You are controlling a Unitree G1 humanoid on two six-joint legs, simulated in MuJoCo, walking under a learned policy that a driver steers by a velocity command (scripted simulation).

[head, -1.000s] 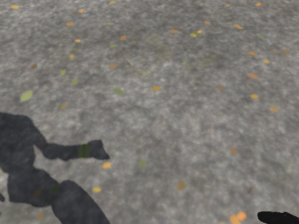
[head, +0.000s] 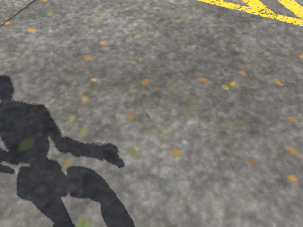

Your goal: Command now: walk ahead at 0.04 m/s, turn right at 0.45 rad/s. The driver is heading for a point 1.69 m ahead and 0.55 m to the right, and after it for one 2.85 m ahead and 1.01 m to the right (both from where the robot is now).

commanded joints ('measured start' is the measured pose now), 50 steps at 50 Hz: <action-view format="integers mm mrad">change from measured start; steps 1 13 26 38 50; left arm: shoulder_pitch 39 67 -32 -10 19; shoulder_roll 82 141 161 141 35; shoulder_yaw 31 51 34 24 -5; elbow -52 -141 -178 -188 -106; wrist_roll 1 1 8 23 13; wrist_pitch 13 23 7 1 13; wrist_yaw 7 -23 25 19 2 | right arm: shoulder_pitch -70 38 -80 -42 -20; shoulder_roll -133 -149 -108 -188 -130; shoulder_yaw -36 -62 -41 -56 -20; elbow -83 -22 -51 -57 -10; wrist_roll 20 43 26 -16 43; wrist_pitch -23 -8 -8 -36 -4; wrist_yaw -8 10 0 29 27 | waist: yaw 5 -6 -6 -1 -12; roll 150 41 -100 271 203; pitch -70 -145 -135 -111 -99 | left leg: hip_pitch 164 -31 -262 118 100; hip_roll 272 200 -22 378 157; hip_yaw -177 104 -72 -490 -181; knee -155 195 364 -212 -99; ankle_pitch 466 162 -88 370 332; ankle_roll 193 23 -96 292 148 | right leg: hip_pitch -152 440 352 17 363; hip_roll -63 -114 -240 17 -46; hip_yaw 5 -13 290 99 -54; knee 239 -517 -566 3 -591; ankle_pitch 3 560 468 -192 290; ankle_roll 54 -85 -254 3 26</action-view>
